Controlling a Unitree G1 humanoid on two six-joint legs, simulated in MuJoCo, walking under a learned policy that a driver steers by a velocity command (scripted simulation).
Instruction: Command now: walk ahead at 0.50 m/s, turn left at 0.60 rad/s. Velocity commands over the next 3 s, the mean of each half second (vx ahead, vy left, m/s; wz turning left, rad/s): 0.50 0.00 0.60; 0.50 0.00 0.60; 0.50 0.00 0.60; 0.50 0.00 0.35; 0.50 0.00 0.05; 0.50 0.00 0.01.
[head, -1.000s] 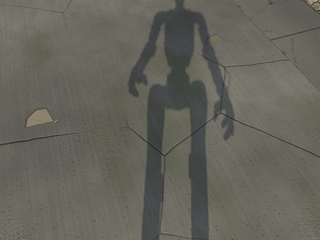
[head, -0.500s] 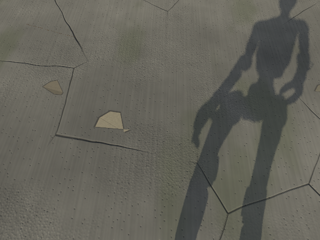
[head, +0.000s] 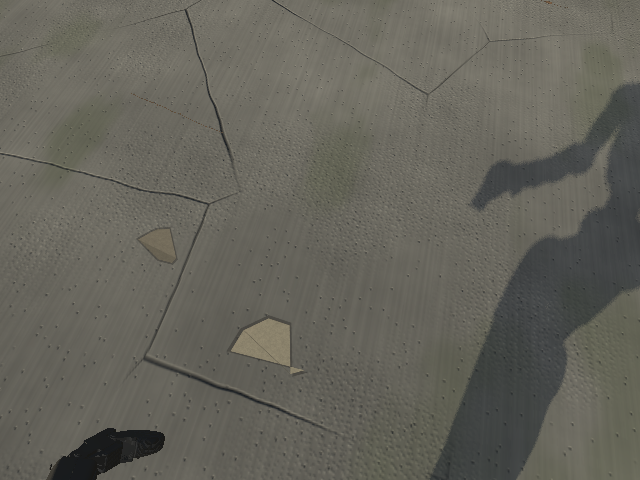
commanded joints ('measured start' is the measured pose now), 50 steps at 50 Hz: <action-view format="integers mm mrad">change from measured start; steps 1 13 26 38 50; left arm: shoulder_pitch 396 314 401 196 -13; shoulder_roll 311 102 195 94 120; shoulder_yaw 91 54 69 44 35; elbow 17 99 152 4 -89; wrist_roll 36 -13 -11 16 -4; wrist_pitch -17 -47 10 48 12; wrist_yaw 38 9 30 -8 -10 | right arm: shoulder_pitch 23 -303 -158 -156 -39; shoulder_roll -10 -38 -110 -140 -174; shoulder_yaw -1 12 -17 -26 -35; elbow -120 -188 -164 -140 -104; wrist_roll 38 -25 -51 8 -5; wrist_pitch -25 44 22 -6 -9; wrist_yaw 8 72 57 18 -10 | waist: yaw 172 104 -23 106 58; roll -242 -70 -14 55 103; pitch -354 10 -182 -12 16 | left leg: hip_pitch -553 -740 -104 -217 -69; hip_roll -21 217 72 260 279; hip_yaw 82 196 326 -49 -144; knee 710 588 41 -269 -120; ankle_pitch -27 301 204 503 746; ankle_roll -32 -70 99 166 78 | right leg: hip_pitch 819 381 393 -160 -25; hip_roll -441 -265 -256 -128 -13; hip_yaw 593 -8 -278 -15 11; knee -139 -357 340 480 52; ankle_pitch -234 175 621 -93 6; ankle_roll -163 -135 -37 88 27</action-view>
